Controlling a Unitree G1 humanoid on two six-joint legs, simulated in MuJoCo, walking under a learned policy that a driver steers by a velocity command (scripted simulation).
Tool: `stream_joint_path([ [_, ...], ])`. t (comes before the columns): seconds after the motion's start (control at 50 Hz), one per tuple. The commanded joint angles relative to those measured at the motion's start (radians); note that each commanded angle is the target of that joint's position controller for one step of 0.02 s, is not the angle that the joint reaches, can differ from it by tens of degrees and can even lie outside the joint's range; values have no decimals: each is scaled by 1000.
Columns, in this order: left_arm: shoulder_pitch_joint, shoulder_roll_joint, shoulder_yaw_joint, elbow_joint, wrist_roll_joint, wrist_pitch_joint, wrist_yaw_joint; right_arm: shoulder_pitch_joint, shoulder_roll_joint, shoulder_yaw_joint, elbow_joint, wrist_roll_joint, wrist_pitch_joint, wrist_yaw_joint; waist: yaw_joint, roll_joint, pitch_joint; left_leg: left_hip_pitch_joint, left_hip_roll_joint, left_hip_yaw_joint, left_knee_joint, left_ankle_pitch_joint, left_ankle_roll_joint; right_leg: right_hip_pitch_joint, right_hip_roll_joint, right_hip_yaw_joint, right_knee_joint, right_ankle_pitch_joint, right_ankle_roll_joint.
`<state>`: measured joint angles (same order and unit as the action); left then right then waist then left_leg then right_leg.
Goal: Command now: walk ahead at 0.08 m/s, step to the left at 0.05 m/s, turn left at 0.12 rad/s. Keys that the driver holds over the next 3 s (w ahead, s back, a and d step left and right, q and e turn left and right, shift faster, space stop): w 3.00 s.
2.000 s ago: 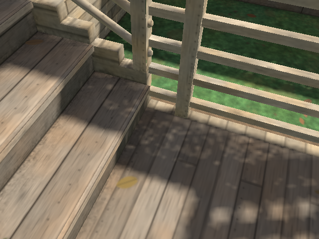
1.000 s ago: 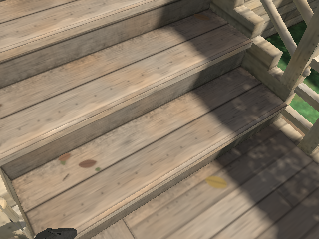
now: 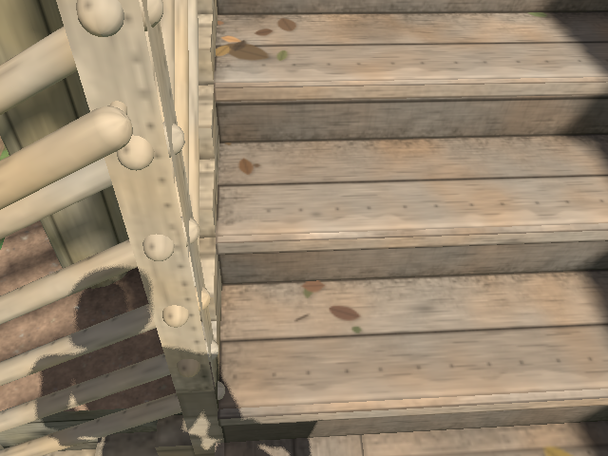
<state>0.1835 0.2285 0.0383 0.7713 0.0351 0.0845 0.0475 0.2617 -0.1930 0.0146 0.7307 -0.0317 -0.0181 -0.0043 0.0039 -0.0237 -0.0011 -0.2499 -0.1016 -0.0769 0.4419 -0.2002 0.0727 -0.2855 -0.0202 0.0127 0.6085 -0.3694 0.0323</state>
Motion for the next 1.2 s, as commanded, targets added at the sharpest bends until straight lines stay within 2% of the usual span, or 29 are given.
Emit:
stream_joint_path([
  [0.02,22,61,7,-44,13,-42,4,37,-151,-43,-1,15,11,-11,26,155,-53,-53,159,-217,-119,-181,57,188,-3,-18,-208,78,-34],
  [0.04,67,99,10,-41,26,-57,12,24,-128,-41,-3,13,11,-6,47,106,-39,-160,128,-192,-67,-199,32,270,-100,72,-222,39,-63],
  [0.08,157,235,55,9,15,-50,17,-102,-115,-47,-59,-20,15,25,89,-162,64,-324,-1,39,194,-167,-17,158,-297,379,-367,-321,-201],
  [0.1,156,214,53,22,1,-60,19,-132,-132,-57,-75,-37,12,35,98,-178,113,-350,38,55,300,-169,-31,99,-352,452,-443,-373,-237],
  [0.16,118,162,53,45,-17,-91,26,-69,-156,-78,-30,-31,-2,57,59,-120,101,-403,74,58,430,-144,-81,143,-304,375,-462,-142,-224],
  [0.18,12,51,10,47,-18,-101,13,-13,-71,-50,-5,-7,-23,43,-1,-170,69,-212,78,67,317,-137,-92,41,-165,172,-412,149,-182],
  [0.2,-28,33,1,40,-9,-116,6,-34,-47,-39,1,-8,-33,37,0,-171,33,-65,49,105,180,-106,-87,1,-100,55,-349,293,-140],
  [0.26,95,79,8,106,-18,-145,9,-44,-81,-46,20,-21,-34,-12,3,-109,-38,181,42,105,-33,71,-67,-12,-70,26,-221,397,-113],
  [0.28,71,64,1,96,-13,-157,8,7,-105,-50,18,-24,-42,-26,-33,-77,-68,290,142,4,-32,140,-62,-88,-64,37,-188,252,-91],
  [0.32,52,29,-21,81,-27,-155,-7,106,-201,-77,57,2,-37,-38,-63,120,-150,300,376,-262,-113,146,83,-88,-25,-13,-104,13,-38],
  [0.38,32,52,-14,108,-11,-129,0,-1,-132,-52,53,-2,-40,-40,-23,153,13,166,332,-256,-201,135,91,-27,-13,-3,-138,64,-33],
  [0.46,103,90,1,168,-12,-122,14,-57,-132,-50,76,10,-62,-47,13,88,3,165,230,-100,-108,424,20,153,-32,11,-273,277,-34],
  [0.48,71,185,34,157,-14,-111,19,-20,-239,-87,77,8,-55,-64,-24,66,46,195,264,-112,-5,835,31,80,-17,-16,-150,445,-29],
  [0.52,74,123,34,143,-30,-102,9,109,-225,-88,126,15,-37,-81,-48,155,-113,378,361,-166,45,1103,107,-47,11,-41,-38,161,-33],
  [0.56,3,81,26,130,-19,-81,4,169,-194,-82,151,-2,-20,-96,-87,179,-101,376,472,-247,-18,1003,206,-155,1,8,128,-122,-39],
  [0.6,-41,43,19,99,-13,-68,-7,95,-196,-82,153,-27,-6,-92,-56,154,-19,233,432,-191,-80,717,176,-126,-29,28,48,-80,-33],
  [0.68,57,85,29,134,-8,-54,-19,-85,-251,-96,127,9,-2,-80,26,147,-59,-29,298,-71,-57,373,57,213,49,-82,-199,201,-49],
  [0.7,96,130,37,141,-3,-52,-22,-83,-227,-90,135,8,-9,-78,40,102,-75,-110,263,-52,1,203,8,302,9,-30,-253,234,-66],
  [0.72,80,231,57,125,-7,-53,-17,-83,-164,-70,104,4,-7,-66,23,-127,-77,-194,143,52,145,-34,-60,332,-163,154,-322,402,-124],
  [0.74,33,208,39,112,-15,-55,-11,-139,-117,-53,79,17,1,-70,43,-247,-72,-184,76,100,314,-349,-83,198,-259,250,-372,509,-253],
  [0.8,-37,143,10,79,-9,-46,7,11,-163,-68,169,1,15,-72,-43,-61,-38,-203,106,83,533,-337,-45,189,-190,142,-329,720,-307],
  [1.0,-8,130,-17,120,-3,-56,4,-69,-128,-50,197,8,40,-59,-9,-69,-23,-80,84,120,227,-201,-1,170,-155,206,-355,313,-272],
  [1.06,-12,126,-19,135,-21,-63,6,-24,-119,-47,224,-5,20,-60,-62,-16,0,144,133,66,-86,44,33,11,-111,189,-330,159,-178],
  [1.08,-10,95,-27,124,-29,-71,2,-23,-166,-53,212,-27,9,-61,-64,89,-7,231,299,-132,-170,-21,68,-99,-61,149,-244,39,-117],
  [1.1,-21,97,-16,110,-27,-76,-2,-24,-270,-79,205,-23,11,-61,-48,230,64,148,498,-354,-220,52,194,-189,68,17,-79,2,-68],
  [1.12,-74,114,-13,79,1,-97,-23,103,-278,-110,278,28,12,-35,-81,407,7,108,478,-430,-367,-786,266,-199,28,-8,180,-81,-73],
  [1.14,-130,158,3,56,-4,-105,-39,-16,-200,-98,242,32,2,-29,-58,368,155,-3,479,-432,-458,-709,249,-276,15,4,335,-31,-51],
  [1.16,-92,173,11,65,-7,-109,-50,-84,-147,-90,229,23,-15,-19,10,218,118,14,422,-333,-450,-551,193,-252,-13,43,351,9,-49],
  [1.2,10,116,7,112,11,-133,-72,-118,-163,-96,219,15,-57,-18,62,58,62,87,315,-146,-404,-290,118,-182,-18,6,193,49,-48],
])
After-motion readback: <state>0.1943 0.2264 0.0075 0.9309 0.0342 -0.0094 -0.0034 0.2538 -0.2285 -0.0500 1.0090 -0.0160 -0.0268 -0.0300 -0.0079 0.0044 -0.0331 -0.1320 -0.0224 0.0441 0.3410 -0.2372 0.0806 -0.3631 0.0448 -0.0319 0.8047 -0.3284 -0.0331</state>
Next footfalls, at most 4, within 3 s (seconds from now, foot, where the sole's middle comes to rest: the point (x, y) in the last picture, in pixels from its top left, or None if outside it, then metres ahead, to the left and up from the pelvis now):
0.04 right None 0.02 -0.13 -0.78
0.70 right None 0.11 -0.16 -0.78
1.08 left None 0.08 -0.03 -0.78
1.34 right None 0.13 -0.28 -0.78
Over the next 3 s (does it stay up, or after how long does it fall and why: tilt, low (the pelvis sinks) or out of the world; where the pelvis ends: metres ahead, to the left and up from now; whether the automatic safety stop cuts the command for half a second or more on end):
stays up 0.92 -0.23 0.29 its command is cut before an obstacle from the start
